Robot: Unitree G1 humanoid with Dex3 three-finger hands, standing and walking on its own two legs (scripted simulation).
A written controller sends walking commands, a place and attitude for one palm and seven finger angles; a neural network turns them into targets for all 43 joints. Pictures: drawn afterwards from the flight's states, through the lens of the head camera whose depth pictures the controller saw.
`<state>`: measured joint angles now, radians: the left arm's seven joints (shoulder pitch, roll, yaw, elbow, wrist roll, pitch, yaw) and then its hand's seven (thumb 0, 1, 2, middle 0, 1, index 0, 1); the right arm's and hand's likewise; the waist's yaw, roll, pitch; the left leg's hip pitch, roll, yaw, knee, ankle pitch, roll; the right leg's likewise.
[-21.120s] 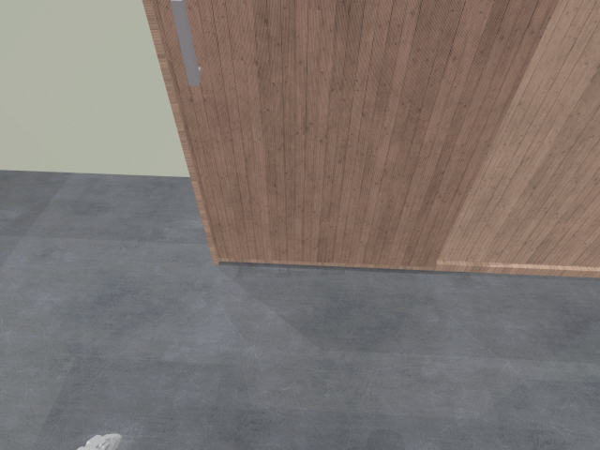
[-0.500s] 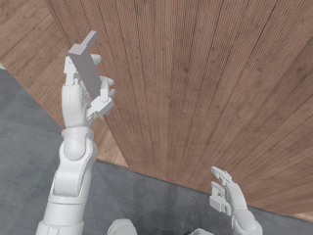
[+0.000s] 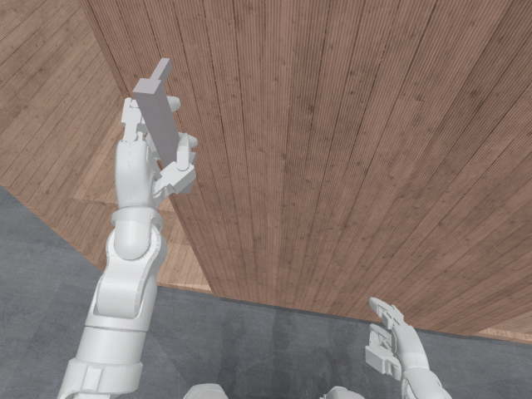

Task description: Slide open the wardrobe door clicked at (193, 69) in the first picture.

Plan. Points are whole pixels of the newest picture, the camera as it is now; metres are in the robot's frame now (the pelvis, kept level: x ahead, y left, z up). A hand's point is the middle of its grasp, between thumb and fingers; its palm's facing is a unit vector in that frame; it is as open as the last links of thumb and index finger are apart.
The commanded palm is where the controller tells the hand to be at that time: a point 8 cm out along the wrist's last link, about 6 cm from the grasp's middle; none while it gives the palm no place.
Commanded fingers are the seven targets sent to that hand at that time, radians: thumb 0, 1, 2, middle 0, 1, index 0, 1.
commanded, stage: step sideways, sliding the door along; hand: left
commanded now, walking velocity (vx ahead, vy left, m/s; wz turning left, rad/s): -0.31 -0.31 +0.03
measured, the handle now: (174, 132) +0.40 +0.20 +0.15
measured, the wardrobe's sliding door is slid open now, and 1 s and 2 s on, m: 0.38 0.45 0.45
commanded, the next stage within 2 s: stop walking and hold the door there in 0.70 s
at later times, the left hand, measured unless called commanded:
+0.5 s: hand (246, 170) +0.35 +0.09 +0.15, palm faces +0.39 -0.92 -0.07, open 7.1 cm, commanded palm +0.32 +0.06 +0.16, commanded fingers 0.00 0.90 0.90 -0.45 -1.40 -0.45 -1.40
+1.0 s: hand (240, 168) +0.36 +0.10 +0.15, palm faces +0.54 -0.80 -0.26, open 7.1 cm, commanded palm +0.31 +0.14 +0.14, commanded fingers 0.00 0.90 0.90 -0.45 -1.40 -0.45 -1.40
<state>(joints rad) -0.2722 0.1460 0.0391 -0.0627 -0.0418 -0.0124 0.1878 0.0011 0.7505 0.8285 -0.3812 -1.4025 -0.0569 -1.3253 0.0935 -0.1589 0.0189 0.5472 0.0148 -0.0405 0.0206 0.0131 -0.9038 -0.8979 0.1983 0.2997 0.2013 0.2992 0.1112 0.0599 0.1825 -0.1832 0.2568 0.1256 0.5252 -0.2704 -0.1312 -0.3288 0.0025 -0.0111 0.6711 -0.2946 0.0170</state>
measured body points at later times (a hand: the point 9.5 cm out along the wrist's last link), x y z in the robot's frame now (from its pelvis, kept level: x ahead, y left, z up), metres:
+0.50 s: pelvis -0.03 -0.12 -0.01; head +0.03 -0.12 +0.44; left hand +0.33 +0.14 +0.16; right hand +0.17 -0.31 -0.11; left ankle -0.05 +0.09 -0.73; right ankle -0.01 -0.26 -0.74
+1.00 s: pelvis -0.01 -0.21 -0.01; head +0.04 -0.23 +0.44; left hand +0.32 +0.14 +0.17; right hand +0.20 -0.43 -0.10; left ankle -0.06 -0.03 -0.69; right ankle +0.03 -0.33 -0.73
